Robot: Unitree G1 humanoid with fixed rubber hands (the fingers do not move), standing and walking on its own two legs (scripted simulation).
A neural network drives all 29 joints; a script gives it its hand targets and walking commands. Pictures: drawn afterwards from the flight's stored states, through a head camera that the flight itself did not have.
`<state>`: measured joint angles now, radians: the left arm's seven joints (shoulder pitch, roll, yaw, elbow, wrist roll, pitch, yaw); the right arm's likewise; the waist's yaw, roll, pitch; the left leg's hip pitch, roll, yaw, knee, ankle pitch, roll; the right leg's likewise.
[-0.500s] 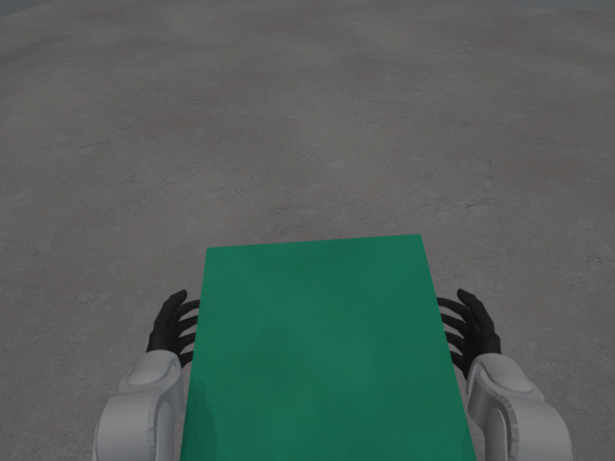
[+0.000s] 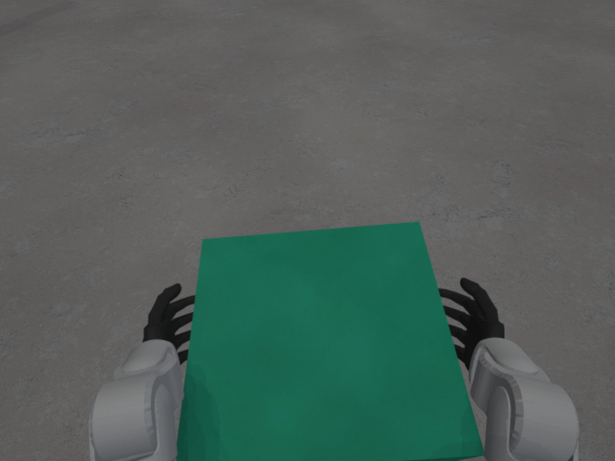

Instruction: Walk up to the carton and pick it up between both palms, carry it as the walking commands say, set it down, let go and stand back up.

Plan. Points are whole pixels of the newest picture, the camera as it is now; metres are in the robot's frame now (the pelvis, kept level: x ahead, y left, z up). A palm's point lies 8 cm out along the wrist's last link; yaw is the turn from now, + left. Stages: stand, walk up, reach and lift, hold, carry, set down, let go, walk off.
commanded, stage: carry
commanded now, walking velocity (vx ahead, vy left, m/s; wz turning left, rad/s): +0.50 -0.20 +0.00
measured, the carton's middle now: (320, 357) +0.28 +0.02 +0.00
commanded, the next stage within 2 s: none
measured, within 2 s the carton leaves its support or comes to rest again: neither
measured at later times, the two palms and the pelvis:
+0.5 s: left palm (293, 185) +0.56 +0.07 +0.06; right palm (502, 188) +0.57 -0.28 +0.06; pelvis +0.30 -0.11 -0.02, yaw +0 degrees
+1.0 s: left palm (338, 89) +0.90 -0.01 +0.07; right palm (499, 95) +0.86 -0.36 +0.08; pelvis +0.63 -0.17 +0.00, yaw -4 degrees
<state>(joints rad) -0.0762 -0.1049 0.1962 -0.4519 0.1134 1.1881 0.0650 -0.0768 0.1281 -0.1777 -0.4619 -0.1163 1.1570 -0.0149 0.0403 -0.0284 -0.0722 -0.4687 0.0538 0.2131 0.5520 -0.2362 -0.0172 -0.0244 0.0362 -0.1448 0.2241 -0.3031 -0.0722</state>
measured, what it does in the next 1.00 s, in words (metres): walks ahead: left foot, then right foot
